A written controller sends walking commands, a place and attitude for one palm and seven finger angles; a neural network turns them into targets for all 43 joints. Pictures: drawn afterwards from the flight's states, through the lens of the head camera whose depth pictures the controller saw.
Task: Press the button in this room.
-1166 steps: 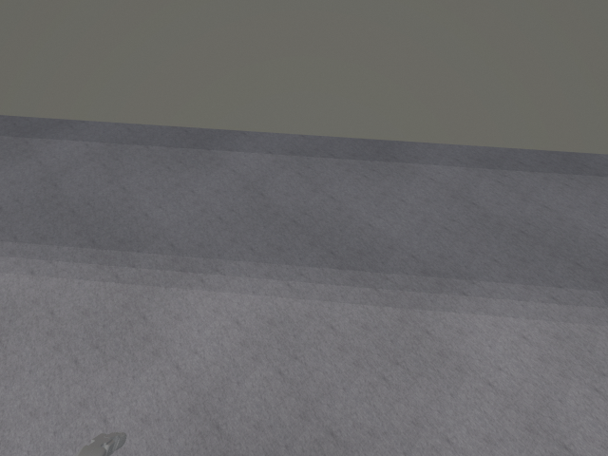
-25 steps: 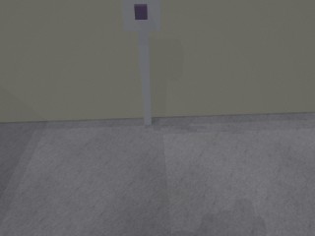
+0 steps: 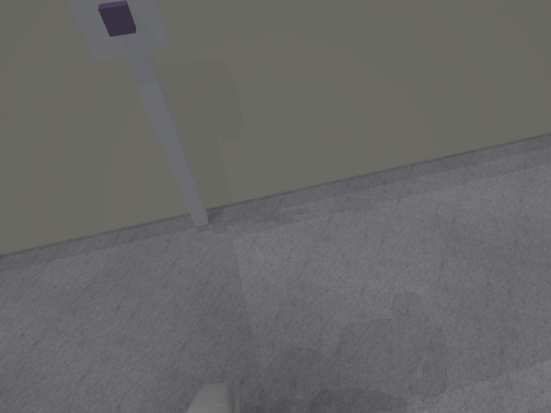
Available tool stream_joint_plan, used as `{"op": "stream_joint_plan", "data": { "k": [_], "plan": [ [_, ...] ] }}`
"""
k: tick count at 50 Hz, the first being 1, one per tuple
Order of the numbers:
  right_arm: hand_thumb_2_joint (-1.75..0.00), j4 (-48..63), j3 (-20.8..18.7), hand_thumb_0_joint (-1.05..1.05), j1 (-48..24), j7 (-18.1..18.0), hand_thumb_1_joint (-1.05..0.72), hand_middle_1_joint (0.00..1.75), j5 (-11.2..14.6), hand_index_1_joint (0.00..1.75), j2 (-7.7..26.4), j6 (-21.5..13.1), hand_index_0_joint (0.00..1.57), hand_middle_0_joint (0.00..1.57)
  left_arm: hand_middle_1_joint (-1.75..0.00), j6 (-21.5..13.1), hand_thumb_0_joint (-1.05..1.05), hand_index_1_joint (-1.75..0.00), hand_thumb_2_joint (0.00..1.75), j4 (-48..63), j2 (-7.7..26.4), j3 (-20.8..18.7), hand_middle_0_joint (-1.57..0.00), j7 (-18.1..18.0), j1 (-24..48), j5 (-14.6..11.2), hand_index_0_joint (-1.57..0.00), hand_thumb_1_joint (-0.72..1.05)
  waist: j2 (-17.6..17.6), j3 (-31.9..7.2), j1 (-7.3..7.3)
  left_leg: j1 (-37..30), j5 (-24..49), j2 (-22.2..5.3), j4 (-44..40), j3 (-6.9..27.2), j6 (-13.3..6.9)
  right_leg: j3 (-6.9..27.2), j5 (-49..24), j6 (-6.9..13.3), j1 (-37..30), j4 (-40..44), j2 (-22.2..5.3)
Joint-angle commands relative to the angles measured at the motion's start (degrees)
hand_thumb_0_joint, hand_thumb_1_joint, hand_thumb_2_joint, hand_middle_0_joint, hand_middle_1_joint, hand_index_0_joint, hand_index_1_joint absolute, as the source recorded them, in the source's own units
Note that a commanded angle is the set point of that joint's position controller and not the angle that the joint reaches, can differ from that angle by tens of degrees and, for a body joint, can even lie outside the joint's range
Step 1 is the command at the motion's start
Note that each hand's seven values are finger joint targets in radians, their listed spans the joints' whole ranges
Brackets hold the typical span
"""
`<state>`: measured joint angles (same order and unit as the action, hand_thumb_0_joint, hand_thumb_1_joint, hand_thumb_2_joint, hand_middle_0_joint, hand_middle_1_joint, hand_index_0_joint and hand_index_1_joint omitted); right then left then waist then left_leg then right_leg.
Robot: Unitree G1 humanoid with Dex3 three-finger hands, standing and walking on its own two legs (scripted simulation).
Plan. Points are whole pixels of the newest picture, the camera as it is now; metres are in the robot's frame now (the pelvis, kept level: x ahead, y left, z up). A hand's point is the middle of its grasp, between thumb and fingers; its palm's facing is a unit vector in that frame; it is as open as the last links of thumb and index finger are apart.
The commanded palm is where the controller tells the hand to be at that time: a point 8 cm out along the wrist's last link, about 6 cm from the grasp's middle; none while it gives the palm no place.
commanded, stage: walk to a spot facing it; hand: left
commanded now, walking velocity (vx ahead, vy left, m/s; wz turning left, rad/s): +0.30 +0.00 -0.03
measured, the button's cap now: (118, 18) +0.87 +0.44 +0.14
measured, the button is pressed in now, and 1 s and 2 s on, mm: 0 0 0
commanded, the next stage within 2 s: turn to face it in 0.10 s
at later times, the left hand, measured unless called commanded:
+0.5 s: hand (168, 385) +0.18 +0.22 -0.19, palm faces +0.09 -0.98 -0.18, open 7.4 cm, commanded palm none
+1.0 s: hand (195, 322) +0.28 +0.19 -0.15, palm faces +0.23 -0.94 -0.26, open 7.4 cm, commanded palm none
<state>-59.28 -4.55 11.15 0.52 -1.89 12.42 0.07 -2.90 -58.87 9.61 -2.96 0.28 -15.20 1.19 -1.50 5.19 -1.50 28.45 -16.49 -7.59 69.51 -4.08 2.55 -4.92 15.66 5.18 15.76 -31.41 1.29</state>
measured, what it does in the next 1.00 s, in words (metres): walks ahead: left foot, then right foot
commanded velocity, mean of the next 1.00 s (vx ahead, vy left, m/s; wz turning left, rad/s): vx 0.04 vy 0.00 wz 0.31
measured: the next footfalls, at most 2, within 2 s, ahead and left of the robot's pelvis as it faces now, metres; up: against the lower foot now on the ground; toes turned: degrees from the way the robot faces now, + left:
left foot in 0.36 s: +0.30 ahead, +0.13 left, +0.00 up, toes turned +8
right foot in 0.88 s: +0.30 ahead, -0.10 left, +0.00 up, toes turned +8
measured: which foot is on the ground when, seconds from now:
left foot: up 0.00-0.34, down 0.36-0.88, up 0.90-1.00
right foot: down 0.00-0.38, up 0.40-0.86, down 0.88-1.00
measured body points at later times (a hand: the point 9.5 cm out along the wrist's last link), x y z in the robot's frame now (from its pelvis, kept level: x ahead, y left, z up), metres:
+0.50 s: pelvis +0.20 +0.05 -0.01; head +0.25 +0.07 +0.44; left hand +0.17 +0.27 -0.17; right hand +0.30 -0.17 -0.15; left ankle +0.26 +0.13 -0.73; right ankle +0.10 -0.07 -0.65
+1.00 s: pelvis +0.24 -0.01 +0.00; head +0.27 -0.04 +0.45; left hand +0.27 +0.24 -0.13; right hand +0.33 -0.24 -0.16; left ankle +0.22 +0.12 -0.68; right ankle +0.26 -0.11 -0.73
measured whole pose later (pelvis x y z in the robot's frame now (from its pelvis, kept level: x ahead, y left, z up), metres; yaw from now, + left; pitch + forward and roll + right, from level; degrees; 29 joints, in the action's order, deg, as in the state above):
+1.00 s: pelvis +0.24 -0.01 +0.00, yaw +14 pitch -1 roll +1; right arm -58.4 -4.8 13.3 0.2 -1.1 12.2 3.4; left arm 0.0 -55.5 8.8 -0.9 -1.3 -10.3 1.2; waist -2.5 2.5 1.3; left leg 25.9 -24.9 1.7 54.1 1.0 1.8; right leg -5.3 16.4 1.7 13.2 -30.0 -2.4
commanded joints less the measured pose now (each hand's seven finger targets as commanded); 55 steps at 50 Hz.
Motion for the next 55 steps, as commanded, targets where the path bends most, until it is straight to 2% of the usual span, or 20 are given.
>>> {"op": "stream_joint_plan", "data": {
  "k": [1, 7, 13, 15, 17, 18, 19, 20, 24, 29, 37, 40, 42, 43, 44, 45, 46, 49, 51, 55],
  "plan": [
    [-0.90, 2.77, 0.08, 0.00, 3.56, 0.39, -0.90, 0.30, 0.05, 0.30, 1.92, -0.79, 0.20, 0.20, -0.30, -1.73, 0.00, -0.30, 0.90, 0.51, 8.03, -1.23, -0.20, -0.79, -5.83, -0.19, -0.20, 0.90, 5.58, -2.33, 1.62, 5.76, 6.86, -1.07, -3.18, 2.46, 0.86, 15.74, -4.71, 1.94, -3.56, 20.27, -13.57],
    [-0.90, 5.36, 1.01, 0.00, -4.88, 0.59, -0.90, 0.30, 0.49, 0.30, 1.38, -1.33, 0.20, 0.20, -0.30, -2.69, 0.00, -0.30, 0.90, -2.47, 6.19, -0.05, -0.20, -1.39, -10.90, -0.29, -0.20, 0.90, 6.60, -0.68, -0.29, 12.19, 8.09, -0.59, -12.19, 1.79, 1.50, 11.60, -27.74, 2.93, -14.19, 17.56, -13.98],
    [-0.90, 6.04, 2.47, 0.00, -10.16, 0.66, -0.90, 0.30, 1.14, 0.30, -0.41, -2.30, 0.20, 0.20, -0.30, -2.18, 0.00, -0.30, 0.90, -4.46, 6.02, 0.50, -0.20, -2.40, -12.39, 0.01, -0.20, 0.90, 7.48, 0.33, -1.68, 5.88, 6.66, 3.10, -28.35, -2.28, -0.60, 7.17, -45.04, 2.32, -19.62, 14.16, -14.19],
    [-0.90, 4.76, 2.51, 0.00, -6.66, 0.16, -0.90, 0.30, 1.17, 0.30, -0.28, -2.72, 0.20, 0.20, -0.30, -2.04, 0.00, -0.30, 0.90, -4.54, 7.02, 0.31, -0.20, -2.71, -11.15, -0.04, -0.20, 0.90, 8.06, -1.91, -0.07, -0.82, 7.23, 6.19, -33.19, -4.25, -2.05, 4.25, -54.00, 0.94, -20.91, 9.05, -13.91],
    [-0.90, 0.81, 1.98, 0.00, 4.50, -0.50, -0.90, 0.30, 0.79, 0.30, 1.95, -3.00, 0.20, 0.20, -0.30, -1.68, 0.00, -0.30, 0.90, -4.73, 7.66, 0.40, -0.20, -3.08, -9.66, -0.65, -0.20, 0.90, 6.77, -7.94, 4.75, -15.13, 19.32, 7.93, -41.74, -3.85, -3.49, 0.70, -55.72, -2.67, -19.19, -4.94, -11.73],
    [-0.90, -0.52, 1.15, 0.00, 11.24, -0.91, -0.90, 0.30, 0.35, 0.30, 5.66, -3.14, 0.20, 0.20, -0.30, -1.46, 0.00, -0.30, 0.90, -3.84, 7.05, 0.48, -0.20, -3.06, -9.94, -1.23, -0.20, 0.90, 2.18, -13.52, 6.86, -30.11, 41.97, 0.75, -39.69, 2.47, -6.54, -1.26, -41.48, -5.47, -8.83, -16.58, -8.88],
    [-0.90, -1.46, 0.15, 0.00, 16.72, -1.15, -0.90, 0.30, 0.48, 0.30, 10.05, -3.06, 0.20, 0.20, -0.30, -1.56, 0.00, -0.30, 0.90, -3.18, 4.42, 1.22, -0.20, -2.93, -12.01, -2.28, -0.20, 0.90, -11.12, -20.23, 7.34, -43.89, 72.50, -13.64, -36.43, 19.03, -14.52, -1.49, 3.65, -7.11, 6.00, -33.90, -1.81],
    [-0.90, -1.81, 0.41, 0.00, 16.41, -1.37, -0.90, 0.30, 1.50, 0.30, 10.54, -2.08, 0.20, 0.20, -0.30, -1.07, 0.00, -0.30, 0.90, -1.55, 4.16, 1.07, -0.20, -3.18, -10.99, -1.94, -0.20, 0.90, -9.94, -19.54, 6.13, -39.00, 79.11, -18.05, -39.96, 22.05, -19.95, 3.62, 22.48, -6.51, 7.37, -41.39, -1.68],
    [-0.90, 0.74, 1.12, 0.00, 5.78, -2.05, -0.90, 0.30, 1.11, 0.30, 4.30, -2.30, 0.20, 0.20, -0.30, 1.02, 0.00, -0.30, 0.90, 0.11, 3.72, 0.09, -0.20, -2.46, -2.82, -0.57, -0.20, 0.90, -1.16, -7.18, 2.07, -19.96, 45.66, -9.75, -48.45, 15.93, -15.00, 5.52, 13.07, -8.29, 10.16, -36.21, -6.64],
    [-0.90, 3.09, 0.39, 0.00, 2.79, -1.67, -0.90, 0.30, 1.10, 0.30, 5.78, -1.84, 0.20, 0.20, -0.30, 3.63, 0.00, -0.30, 0.90, 1.19, 3.32, -0.69, -0.20, -1.98, -3.83, -0.17, -0.20, 0.90, -3.22, -9.13, 0.10, -14.68, 28.47, -5.81, -52.10, 14.01, -13.02, 4.25, 5.26, -9.42, 8.70, -32.22, -6.08],
    [-0.90, 3.92, -0.99, 0.00, 3.80, -1.24, -0.90, 0.30, 0.46, 0.30, 7.88, -0.19, 0.20, 0.20, -0.30, 4.20, 0.00, -0.30, 0.90, 6.09, 4.76, -0.37, -0.20, -1.93, 5.68, -0.40, -0.20, 0.90, -6.59, -6.05, 2.45, -13.65, 18.99, -4.99, -51.49, 18.80, -13.02, 3.13, 7.55, -9.40, 6.05, -15.88, -4.32],
    [-0.90, 4.18, -1.26, 0.00, 3.60, -1.25, -0.90, 0.30, 0.48, 0.30, 8.24, 0.22, 0.20, 0.20, -0.30, 3.62, 0.00, -0.30, 0.90, 6.08, 5.03, -0.27, -0.20, -2.02, 4.06, -0.69, -0.20, 0.90, -6.91, -6.66, 1.86, -13.25, 20.75, -4.49, -49.32, 20.44, -12.39, 2.63, 6.48, -8.84, 1.05, -7.29, -3.00],
    [-0.90, 4.43, -1.25, 0.00, 2.92, -1.19, -0.90, 0.30, 0.96, 0.30, 7.62, 0.40, 0.20, 0.20, -0.30, 2.98, 0.00, -0.30, 0.90, 5.04, 5.86, -0.37, -0.20, -2.23, 0.85, -0.83, -0.20, 0.90, -5.40, -8.00, 0.20, -9.60, 17.28, -2.23, -45.35, 19.37, -9.67, 2.60, -2.45, -8.58, -7.73, 5.52, -3.46],
    [-0.90, 4.56, -0.96, 0.00, 3.25, -0.92, -0.90, 0.30, 1.40, 0.30, 5.84, 0.33, 0.20, 0.20, -0.30, 2.39, 0.00, -0.30, 0.90, 4.80, 8.04, -0.56, -0.20, -2.48, -0.42, -0.49, -0.20, 0.90, 0.29, -8.86, -0.17, -5.82, 11.30, 1.07, -40.62, 16.31, -6.53, 6.44, -5.55, -7.72, -13.11, 11.77, -7.67],
    [-0.90, 5.51, -0.34, 0.00, 4.40, -0.67, -0.90, 0.30, 1.87, 0.30, 1.94, 0.38, 0.20, 0.20, -0.30, 1.74, 0.00, -0.30, 0.90, 5.07, 12.98, -1.37, -0.20, -2.93, -0.42, 0.36, -0.20, 0.90, 14.83, -8.49, 0.55, 2.68, -3.77, 8.66, -29.84, 7.45, -1.95, 20.42, -10.13, -3.38, -16.46, 15.77, -21.07],
    [-0.90, 6.77, -0.70, 0.00, 1.87, -0.91, -0.90, 0.30, 1.52, 0.30, 3.40, 0.97, 0.20, 0.20, -0.30, 1.92, 0.00, -0.30, 0.90, 6.07, 14.84, -1.31, -0.20, -2.67, -0.45, 0.04, -0.20, 0.90, 16.00, -6.12, -0.41, 1.98, -16.45, 9.36, -20.78, 6.07, -1.03, 23.59, -18.19, 2.38, -8.29, 16.26, -28.68],
    [-0.90, 6.19, -1.13, 0.00, 1.73, -0.82, -0.90, 0.30, 1.20, 0.30, 4.18, 1.74, 0.20, 0.20, -0.30, 1.95, 0.00, -0.30, 0.90, 6.62, 13.36, -1.19, -0.20, -2.67, 2.06, -0.01, -0.20, 0.90, 10.89, -4.75, 0.76, 0.14, -14.74, 7.95, -13.78, 7.75, -1.04, 19.19, -17.12, 4.12, -3.55, 15.96, -26.64],
    [-0.90, 3.39, -0.93, 0.00, 4.36, -0.43, -0.90, 0.30, 0.92, 0.30, 3.49, 2.63, 0.20, 0.20, -0.30, 1.86, 0.00, -0.30, 0.90, 7.01, 9.27, -0.50, -0.20, -2.69, 5.42, -0.42, -0.20, 0.90, 9.89, -2.35, 3.16, 1.11, -8.23, 6.48, -4.95, 6.60, -0.25, 11.04, -22.26, 1.67, -3.17, 13.79, -19.54],
    [-0.90, 2.95, -0.57, 0.00, 4.31, -0.43, -0.90, 0.30, 1.13, 0.30, 2.78, 2.80, 0.20, 0.20, -0.30, 1.35, 0.00, -0.30, 0.90, 6.12, 8.63, -0.17, -0.20, -2.44, 2.93, -0.33, -0.20, 0.90, 10.23, -3.16, 2.57, 0.36, -5.86, 6.32, -4.75, 6.17, 0.42, 7.75, -25.38, 0.87, -4.99, 12.88, -17.92],
    [-0.90, 3.79, -0.14, 0.00, 0.57, 0.01, -0.90, 0.30, 0.57, 0.30, 2.84, 2.28, 0.20, 0.20, -0.30, 0.70, 0.00, -0.30, 0.90, 3.37, 8.64, -0.48, -0.20, -2.12, -4.11, 0.05, -0.20, 0.90, 10.50, -3.58, -0.64, 2.18, -4.92, 4.84, -9.86, 4.58, 1.15, 10.85, -9.98, 1.08, -10.57, 16.54, -19.30]
  ]
}}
